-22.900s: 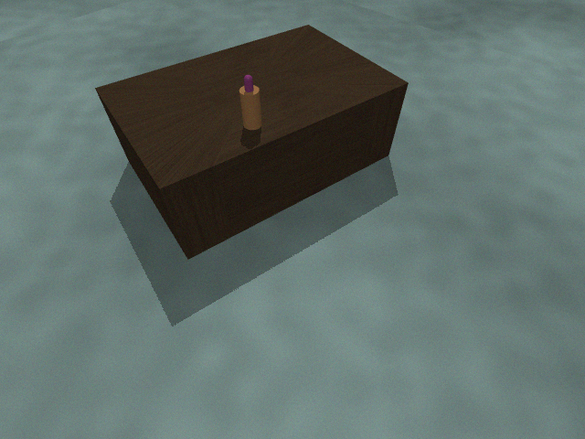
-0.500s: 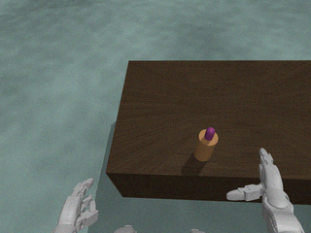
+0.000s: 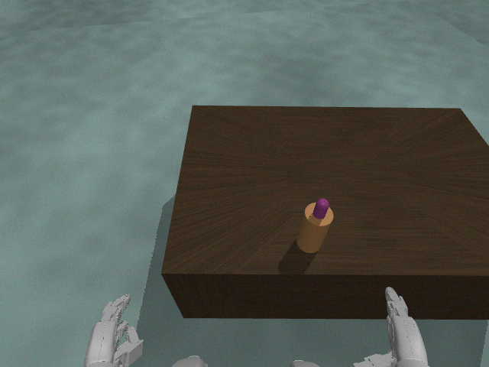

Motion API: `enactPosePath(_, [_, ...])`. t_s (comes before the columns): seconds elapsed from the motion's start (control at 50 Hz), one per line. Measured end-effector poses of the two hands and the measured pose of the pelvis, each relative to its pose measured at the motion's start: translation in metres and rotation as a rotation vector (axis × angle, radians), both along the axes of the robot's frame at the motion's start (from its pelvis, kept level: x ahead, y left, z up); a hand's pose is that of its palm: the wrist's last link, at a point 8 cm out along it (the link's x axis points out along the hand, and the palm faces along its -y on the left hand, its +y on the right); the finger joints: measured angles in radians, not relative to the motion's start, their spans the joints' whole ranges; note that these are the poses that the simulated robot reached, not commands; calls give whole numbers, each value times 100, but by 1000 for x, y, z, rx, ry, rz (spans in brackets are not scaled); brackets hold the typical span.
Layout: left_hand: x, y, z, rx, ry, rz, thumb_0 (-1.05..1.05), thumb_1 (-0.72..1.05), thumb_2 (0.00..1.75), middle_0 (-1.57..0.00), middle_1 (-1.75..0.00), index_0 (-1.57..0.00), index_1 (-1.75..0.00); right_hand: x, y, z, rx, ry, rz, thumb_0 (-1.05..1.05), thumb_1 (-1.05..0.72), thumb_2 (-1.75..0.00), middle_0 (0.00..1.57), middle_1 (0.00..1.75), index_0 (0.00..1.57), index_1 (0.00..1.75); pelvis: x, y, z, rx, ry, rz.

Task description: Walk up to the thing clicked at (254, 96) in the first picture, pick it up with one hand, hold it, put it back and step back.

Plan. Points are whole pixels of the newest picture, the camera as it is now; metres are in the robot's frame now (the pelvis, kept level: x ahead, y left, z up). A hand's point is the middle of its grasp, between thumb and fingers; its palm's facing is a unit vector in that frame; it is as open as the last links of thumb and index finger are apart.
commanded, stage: home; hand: right
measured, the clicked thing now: (315, 223) +0.49 -0.18 -0.20
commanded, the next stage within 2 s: stand in 1.64 s
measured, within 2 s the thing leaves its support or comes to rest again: neither
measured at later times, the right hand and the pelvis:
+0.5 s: hand (371, 341) +0.17 -0.19 -0.06, palm faces +0.12 +0.95 -0.28, open 17.5 cm; pelvis +0.00 -0.01 +0.00, yaw +0 degrees
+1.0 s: hand (372, 334) +0.18 -0.20 -0.06, palm faces +0.12 +0.95 -0.28, open 17.4 cm; pelvis +0.02 -0.02 +0.00, yaw +0 degrees
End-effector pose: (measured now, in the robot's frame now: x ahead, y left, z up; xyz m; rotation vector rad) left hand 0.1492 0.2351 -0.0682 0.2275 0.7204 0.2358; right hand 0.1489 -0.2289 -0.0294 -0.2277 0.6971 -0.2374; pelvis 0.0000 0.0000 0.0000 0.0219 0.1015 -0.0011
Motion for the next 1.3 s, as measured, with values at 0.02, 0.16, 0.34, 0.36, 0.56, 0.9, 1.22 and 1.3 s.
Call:
enactPosePath(0.02, [0, 0, 1, 1, -8, -3, 1, 90, 90, -20, -30, -20, -30, -1, 1, 0, 1, -3, 2, -1, 54, -5, 6, 6, 6, 5, -1, 0, 0, 0, -2, 0])
enactPosePath(0.16, [-1, -2, 4, 13, -33, -14, 1, 90, 90, -20, -30, -21, -30, -9, 2, -3, 21, 15, 0, -1, 54, -5, 6, 6, 6, 5, -5, -2, 1, 1, -4, -1])
enactPosePath(0.34, [-3, -9, 2, 20, -35, -19, 1, 90, 90, -20, -31, -21, -30, -8, -8, -4, 8, 29, -5, -1, 55, -5, 6, 6, 6, 5, -4, -8, 0, 8, -3, 0])
enactPosePath(0.36, [-3, -10, 2, 20, -35, -18, 1, 90, 90, -20, -31, -21, -30, -7, -8, -3, 8, 28, -3, -1, 55, -5, 6, 6, 6, 5, -4, -9, 0, 8, -3, 0])
enactPosePath(0.56, [1, -17, 2, 19, -27, -13, 1, 89, 90, -20, -31, -21, -30, 4, -13, -3, 13, 32, 9, -1, 54, -5, 6, 6, 6, 5, 5, -15, 1, 14, 5, 5])
enactPosePath(0.9, [15, -19, 5, 22, -35, -21, 1, 90, 90, -20, -31, -21, -30, 15, -16, -3, 17, 52, 5, -1, 54, -5, 6, 6, 6, 5, 15, -17, 3, 20, 6, 3])
enactPosePath(1.22, [7, -13, 4, 25, -31, -14, 1, 90, 90, -20, -31, -21, -30, 9, -12, -3, 17, 62, 3, -1, 54, -5, 6, 6, 6, 5, 10, -14, 2, 17, 0, 5])
enactPosePath(1.3, [5, -12, 4, 25, -29, -12, 1, 90, 90, -20, -31, -21, -30, 7, -11, -3, 15, 62, 4, -1, 54, -5, 6, 6, 6, 5, 8, -13, 2, 15, 0, 5])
